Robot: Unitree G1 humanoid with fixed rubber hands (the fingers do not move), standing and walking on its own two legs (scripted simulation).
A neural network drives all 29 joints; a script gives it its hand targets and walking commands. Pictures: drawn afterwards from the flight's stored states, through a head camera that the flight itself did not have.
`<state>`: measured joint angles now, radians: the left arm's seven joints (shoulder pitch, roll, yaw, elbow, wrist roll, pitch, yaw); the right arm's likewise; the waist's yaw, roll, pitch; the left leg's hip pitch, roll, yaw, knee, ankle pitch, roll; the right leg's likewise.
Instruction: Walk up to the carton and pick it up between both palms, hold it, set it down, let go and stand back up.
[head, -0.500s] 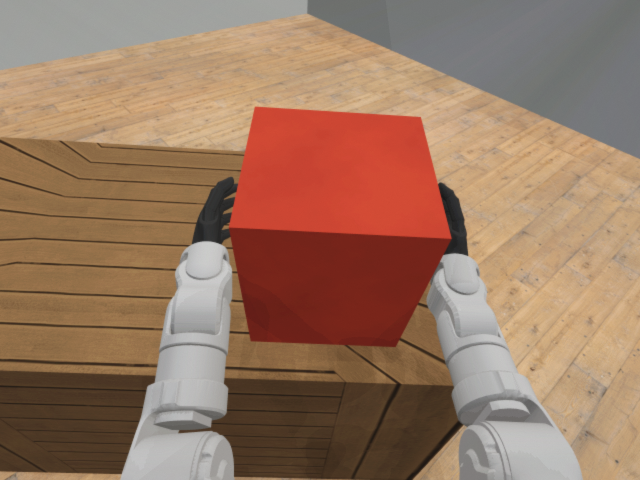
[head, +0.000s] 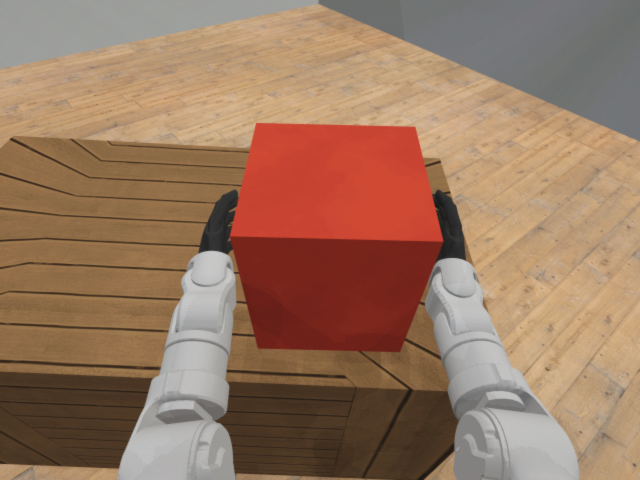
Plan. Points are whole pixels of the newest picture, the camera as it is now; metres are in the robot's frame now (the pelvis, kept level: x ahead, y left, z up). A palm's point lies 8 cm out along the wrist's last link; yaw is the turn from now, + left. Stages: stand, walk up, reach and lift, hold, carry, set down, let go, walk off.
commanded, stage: set down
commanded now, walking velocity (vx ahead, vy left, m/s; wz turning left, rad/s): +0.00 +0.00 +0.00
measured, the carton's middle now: (332, 244) +0.41 +0.01 +0.08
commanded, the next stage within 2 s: none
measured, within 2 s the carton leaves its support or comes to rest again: neither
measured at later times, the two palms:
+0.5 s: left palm (229, 262) +0.39 +0.15 +0.06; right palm (444, 256) +0.40 -0.15 +0.08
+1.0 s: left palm (236, 269) +0.40 +0.14 +0.03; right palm (439, 264) +0.41 -0.16 +0.04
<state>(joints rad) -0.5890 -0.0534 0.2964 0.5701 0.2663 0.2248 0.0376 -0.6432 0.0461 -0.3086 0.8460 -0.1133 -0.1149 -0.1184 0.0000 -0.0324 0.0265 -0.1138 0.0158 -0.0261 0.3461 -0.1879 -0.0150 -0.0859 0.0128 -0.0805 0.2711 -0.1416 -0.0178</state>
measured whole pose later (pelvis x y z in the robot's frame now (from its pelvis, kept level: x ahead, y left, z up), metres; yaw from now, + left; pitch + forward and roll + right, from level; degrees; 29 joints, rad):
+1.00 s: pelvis +0.02 +0.00 +0.00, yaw -3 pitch +9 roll -1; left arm -0.65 -0.05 0.38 0.92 0.27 -0.09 0.08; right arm -0.71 0.05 -0.50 1.02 -0.31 -0.28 -0.07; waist 0.04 0.00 -0.06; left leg -0.32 0.03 0.01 0.36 -0.20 -0.02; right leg -0.30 0.03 -0.04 0.29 -0.14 -0.02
